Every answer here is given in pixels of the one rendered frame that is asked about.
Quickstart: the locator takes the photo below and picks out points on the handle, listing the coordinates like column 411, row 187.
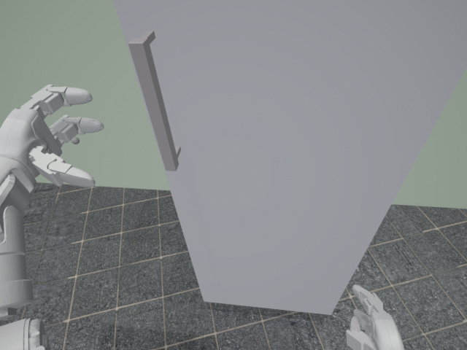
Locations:
column 148, row 79

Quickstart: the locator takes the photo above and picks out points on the robot left hand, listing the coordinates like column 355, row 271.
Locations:
column 24, row 131

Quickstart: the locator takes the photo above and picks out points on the robot left forearm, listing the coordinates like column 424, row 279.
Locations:
column 16, row 185

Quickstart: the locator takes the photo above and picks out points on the robot left upper arm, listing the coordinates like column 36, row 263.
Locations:
column 25, row 334

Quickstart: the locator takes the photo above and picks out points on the fridge door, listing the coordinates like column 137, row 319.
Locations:
column 298, row 122

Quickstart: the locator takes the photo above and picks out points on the robot right hand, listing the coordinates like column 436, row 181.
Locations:
column 381, row 332

